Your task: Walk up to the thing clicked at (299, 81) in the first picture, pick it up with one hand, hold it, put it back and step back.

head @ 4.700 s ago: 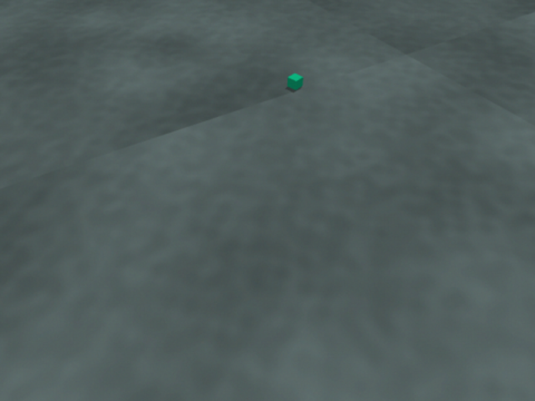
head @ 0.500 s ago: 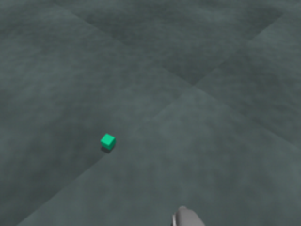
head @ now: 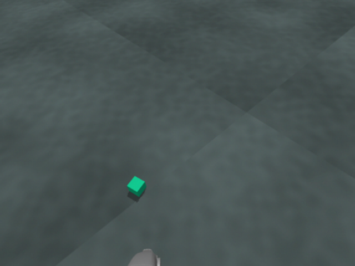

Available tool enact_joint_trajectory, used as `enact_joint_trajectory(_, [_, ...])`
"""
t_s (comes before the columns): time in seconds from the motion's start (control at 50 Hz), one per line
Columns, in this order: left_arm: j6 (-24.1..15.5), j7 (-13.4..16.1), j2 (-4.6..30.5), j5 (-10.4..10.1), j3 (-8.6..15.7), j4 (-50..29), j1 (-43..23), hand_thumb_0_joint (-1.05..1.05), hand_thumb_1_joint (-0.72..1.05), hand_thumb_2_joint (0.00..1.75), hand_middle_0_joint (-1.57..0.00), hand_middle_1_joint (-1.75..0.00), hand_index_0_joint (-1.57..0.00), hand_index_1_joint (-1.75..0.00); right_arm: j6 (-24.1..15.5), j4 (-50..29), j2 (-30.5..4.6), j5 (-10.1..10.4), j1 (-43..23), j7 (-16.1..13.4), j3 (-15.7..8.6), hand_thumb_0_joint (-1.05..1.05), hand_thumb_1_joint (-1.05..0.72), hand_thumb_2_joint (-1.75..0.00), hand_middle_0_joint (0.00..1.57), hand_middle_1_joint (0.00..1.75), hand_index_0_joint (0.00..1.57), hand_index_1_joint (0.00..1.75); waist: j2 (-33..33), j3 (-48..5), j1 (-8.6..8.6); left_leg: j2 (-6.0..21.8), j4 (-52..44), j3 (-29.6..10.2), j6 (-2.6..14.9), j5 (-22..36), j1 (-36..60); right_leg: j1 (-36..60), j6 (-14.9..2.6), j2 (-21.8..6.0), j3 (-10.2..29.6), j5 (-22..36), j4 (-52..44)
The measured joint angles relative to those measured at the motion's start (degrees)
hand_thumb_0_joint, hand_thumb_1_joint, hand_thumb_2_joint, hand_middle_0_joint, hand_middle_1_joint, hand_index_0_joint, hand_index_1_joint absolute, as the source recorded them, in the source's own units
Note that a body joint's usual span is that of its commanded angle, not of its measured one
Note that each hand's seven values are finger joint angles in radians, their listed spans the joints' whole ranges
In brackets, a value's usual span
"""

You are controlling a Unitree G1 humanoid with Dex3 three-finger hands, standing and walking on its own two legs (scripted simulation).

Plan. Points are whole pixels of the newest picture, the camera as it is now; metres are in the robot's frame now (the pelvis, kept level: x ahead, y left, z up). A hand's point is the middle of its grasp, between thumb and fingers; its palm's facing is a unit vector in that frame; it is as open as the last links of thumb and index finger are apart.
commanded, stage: walk up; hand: left
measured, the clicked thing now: (136, 186) +0.66 +0.29 -0.74
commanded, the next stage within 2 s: stand in 1.98 s
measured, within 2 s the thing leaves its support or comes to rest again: neither
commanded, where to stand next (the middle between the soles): +0.20 +0.03 m, yaw +1 degrees
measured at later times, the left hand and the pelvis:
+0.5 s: hand out of the picture +0.14 +0.31 -0.17, palm faces -0.05 -0.92 -0.39, open 7.4 cm; pelvis +0.08 +0.03 -0.02, yaw -1 degrees
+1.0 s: hand (86, 244) +0.20 +0.27 -0.15, palm faces -0.05 -0.95 -0.30, open 7.4 cm; pelvis +0.10 +0.03 +0.01, yaw -1 degrees
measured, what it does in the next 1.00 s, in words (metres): steps on the spot: left foot, then right foot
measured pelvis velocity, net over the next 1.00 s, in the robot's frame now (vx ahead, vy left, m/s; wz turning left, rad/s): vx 0.10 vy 0.03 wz -0.02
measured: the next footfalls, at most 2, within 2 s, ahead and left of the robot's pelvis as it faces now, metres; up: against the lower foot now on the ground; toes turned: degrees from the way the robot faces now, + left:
left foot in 0.10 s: +0.17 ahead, +0.14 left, +0.00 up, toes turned +3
right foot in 0.50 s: +0.17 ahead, -0.11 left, +0.00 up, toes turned -3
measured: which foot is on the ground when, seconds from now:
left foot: up 0.00-0.08, down 0.10-1.00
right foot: down 0.00-0.12, up 0.14-0.48, down 0.50-1.00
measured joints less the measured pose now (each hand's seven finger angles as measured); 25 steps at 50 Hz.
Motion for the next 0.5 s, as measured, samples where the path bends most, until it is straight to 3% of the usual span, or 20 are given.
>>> enact_joint_trajectory(0.1, [0.72, -0.07, 2.14, 0.03, 0.44, 0.11, 1.18, 0.01, 0.9, 0.9, -0.2, -0.3, -0.2, -0.3, -1.17, 0.74, 0.47, -0.32, 0.37, 0.0, -0.22, 0.01, -0.9, -0.9, 0.2, 0.3, 0.2, 0.3, -2.53, -0.55, 0.26, -0.92, -10.23, 1.61, 0.92, 3.86, 5.62, -0.07, 1.73, -1.04, -0.83, -5.93, 5.67])
enact_joint_trajectory(0.14, [1.48, 0.39, 2.87, -0.14, 0.66, 0.89, 0.94, 0.01, 0.9, 0.9, -0.2, -0.3, -0.2, -0.3, -2.29, 0.35, 1.35, -0.59, -0.12, -0.65, -0.14, 0.01, -0.9, -0.9, 0.2, 0.3, 0.2, 0.3, -5.91, 0.3, 0.26, -3.12, -8.59, 3.6, 1.42, 3.15, 6.54, -2.46, 0.36, -3.49, 1.33, -9.29, 13.99])
enact_joint_trajectory(0.2, [2.85, 1.38, 2.03, -0.43, -0.14, 2.29, 0.11, 0.01, 0.9, 0.9, -0.2, -0.3, -0.2, -0.3, -2.83, -1.02, 1.81, 0.14, -0.58, -1.52, 0.36, 0.01, -0.9, -0.9, 0.2, 0.3, 0.2, 0.3, -5.64, 0.76, -0.82, -2.72, -7.6, 3.79, 2.22, 0.78, 7.66, -8.63, -0.46, -0.61, 3.94, -13.07, 28.14])
enact_joint_trajectory(0.26, [3.15, 1.59, 2.12, -0.81, -0.56, 2.5, -1.29, 0.01, 0.9, 0.9, -0.2, -0.3, -0.2, -0.3, -2.77, -1.95, 2.9, 0.59, -0.91, -2.32, 1.18, 0.01, -0.9, -0.9, 0.2, 0.3, 0.2, 0.3, -6.2, 1.9, -1.3, -2.94, -10.87, 4.06, 2.56, 1.63, 10.23, -13.46, -0.59, 0.17, 5.39, -11.86, 32.95])
enact_joint_trajectory(0.42, [3.79, 2.01, 1.44, -0.91, -0.51, 3.92, -3.94, 0.01, 0.9, 0.9, -0.2, -0.3, -0.2, -0.3, -1.31, -2.11, 3.21, 0.68, -3.18, -3.37, 2.56, 0.01, -0.9, -0.9, 0.2, 0.3, 0.2, 0.3, -5.51, 3.35, -1.16, -3.62, -10.33, 5.66, 2.75, -0.08, 11.26, -14.85, 1.36, -2.52, 5.32, -4.48, 19.94])
enact_joint_trajectory(0.5, [3.58, 2.45, 0.76, -0.67, -0.35, 5.77, -4.9, 0.01, 0.9, 0.9, -0.2, -0.3, -0.2, -0.3, -0.04, -1.51, 2.82, 1.23, -5.08, -3.42, 2.89, 0.01, -0.9, -0.9, 0.2, 0.3, 0.2, 0.3, -3.57, 3.0, -0.92, -2.83, -4.33, 5.9, 1.94, -3.53, 8.75, -9.63, 1.43, -1.61, 4.28, -1.35, 11.11])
